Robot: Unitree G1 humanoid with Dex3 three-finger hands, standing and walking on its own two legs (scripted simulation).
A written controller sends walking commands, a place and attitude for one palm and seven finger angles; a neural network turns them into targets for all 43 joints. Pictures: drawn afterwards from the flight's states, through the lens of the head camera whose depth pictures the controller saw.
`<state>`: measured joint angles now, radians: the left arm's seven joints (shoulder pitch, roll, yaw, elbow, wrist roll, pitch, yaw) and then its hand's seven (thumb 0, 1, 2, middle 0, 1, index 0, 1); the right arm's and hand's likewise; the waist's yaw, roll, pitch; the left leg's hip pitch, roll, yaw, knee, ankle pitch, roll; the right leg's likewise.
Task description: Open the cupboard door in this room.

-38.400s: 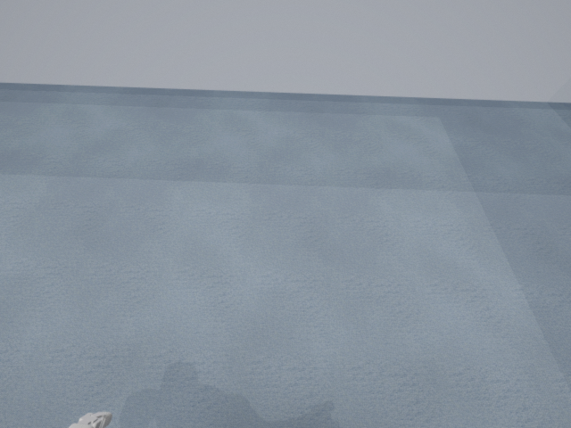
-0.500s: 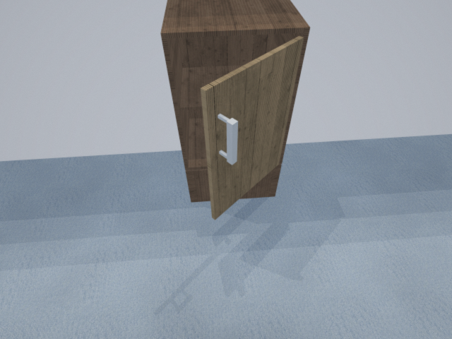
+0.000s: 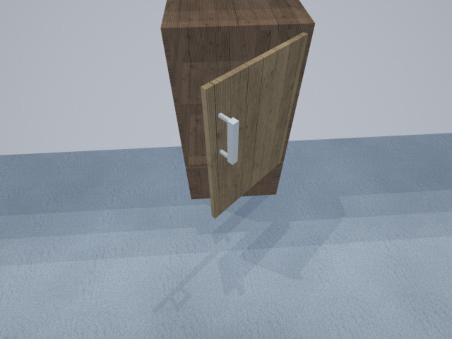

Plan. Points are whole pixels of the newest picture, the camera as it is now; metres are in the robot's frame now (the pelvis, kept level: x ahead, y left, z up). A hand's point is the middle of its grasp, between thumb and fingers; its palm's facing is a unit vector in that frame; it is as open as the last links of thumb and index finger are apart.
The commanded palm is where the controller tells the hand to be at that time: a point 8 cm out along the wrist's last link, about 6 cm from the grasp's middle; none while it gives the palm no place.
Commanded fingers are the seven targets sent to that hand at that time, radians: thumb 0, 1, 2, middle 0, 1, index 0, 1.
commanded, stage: look to check the result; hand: left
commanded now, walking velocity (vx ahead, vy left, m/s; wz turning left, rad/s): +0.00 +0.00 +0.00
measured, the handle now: (227, 139) +0.63 +0.04 -0.06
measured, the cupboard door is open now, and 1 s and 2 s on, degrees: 41 41 41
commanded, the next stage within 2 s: walk to a spot facing it in 0.22 s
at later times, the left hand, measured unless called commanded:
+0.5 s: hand out of the picture +0.00 +0.17 -0.18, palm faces +0.01 -0.98 -0.19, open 7.4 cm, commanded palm none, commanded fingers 0.00 0.90 0.90 -0.20 -0.30 -0.20 -0.30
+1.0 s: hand out of the picture +0.12 +0.15 -0.17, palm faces -0.24 -0.92 -0.32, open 7.4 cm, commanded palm none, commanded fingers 0.00 0.90 0.90 -0.20 -0.30 -0.20 -0.30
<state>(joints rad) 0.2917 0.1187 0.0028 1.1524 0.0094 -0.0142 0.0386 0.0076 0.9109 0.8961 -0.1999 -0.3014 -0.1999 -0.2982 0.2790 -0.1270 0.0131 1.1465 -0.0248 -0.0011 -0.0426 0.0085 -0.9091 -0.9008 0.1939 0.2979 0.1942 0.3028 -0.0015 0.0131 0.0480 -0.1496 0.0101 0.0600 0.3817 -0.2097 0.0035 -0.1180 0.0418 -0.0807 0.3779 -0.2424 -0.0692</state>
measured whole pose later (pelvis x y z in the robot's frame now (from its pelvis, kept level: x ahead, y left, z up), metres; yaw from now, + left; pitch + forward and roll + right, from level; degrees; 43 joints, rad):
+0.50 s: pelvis +0.01 +0.00 +0.00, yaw -3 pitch -1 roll +0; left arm 0.28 0.13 0.03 1.12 0.02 0.01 0.03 0.01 0.91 0.90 -0.20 -0.30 -0.20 -0.30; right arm 0.26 -0.14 -0.01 1.12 -0.02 0.02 -0.05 0.01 -0.91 -0.90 0.19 0.30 0.20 0.30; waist 0.01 0.01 0.06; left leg -0.17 0.04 0.10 0.44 -0.26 -0.01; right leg -0.15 0.06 -0.04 0.43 -0.27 -0.08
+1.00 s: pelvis -0.02 -0.04 -0.02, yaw -18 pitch +0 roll +2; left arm 0.16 0.22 0.09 0.92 0.03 0.03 0.01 0.01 0.91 0.90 -0.20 -0.30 -0.20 -0.30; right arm 0.12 -0.25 -0.06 0.94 -0.02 0.06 -0.03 0.01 -0.91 -0.90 0.20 0.30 0.20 0.30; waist 0.03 0.04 0.14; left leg -0.43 0.08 0.05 1.08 -0.51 -0.05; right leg -0.31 0.03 0.02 0.63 -0.32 -0.05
